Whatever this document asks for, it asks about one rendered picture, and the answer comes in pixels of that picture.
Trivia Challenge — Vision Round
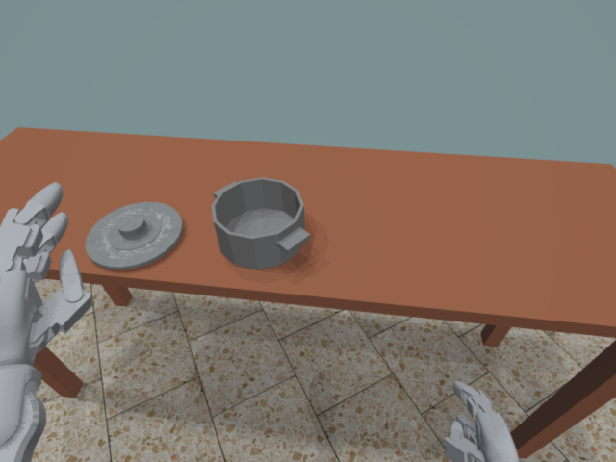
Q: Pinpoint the left robot forearm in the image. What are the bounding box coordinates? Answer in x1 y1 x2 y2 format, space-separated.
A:
0 364 46 462

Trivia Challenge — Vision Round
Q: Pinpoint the right robot hand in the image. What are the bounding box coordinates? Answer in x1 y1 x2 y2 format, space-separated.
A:
445 381 520 462

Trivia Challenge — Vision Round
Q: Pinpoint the pot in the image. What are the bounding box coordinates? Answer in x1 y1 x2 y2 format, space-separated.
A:
212 177 310 270

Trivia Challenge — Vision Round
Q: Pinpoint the left robot hand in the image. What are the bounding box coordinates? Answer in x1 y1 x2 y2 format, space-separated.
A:
0 182 92 366

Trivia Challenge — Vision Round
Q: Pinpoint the lid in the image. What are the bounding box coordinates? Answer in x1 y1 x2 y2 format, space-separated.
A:
86 202 183 270

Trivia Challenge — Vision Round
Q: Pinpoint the knob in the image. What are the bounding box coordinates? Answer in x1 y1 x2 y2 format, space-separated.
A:
116 214 146 237

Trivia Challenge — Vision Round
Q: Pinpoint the table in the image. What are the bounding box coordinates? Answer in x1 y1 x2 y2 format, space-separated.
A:
0 127 616 459

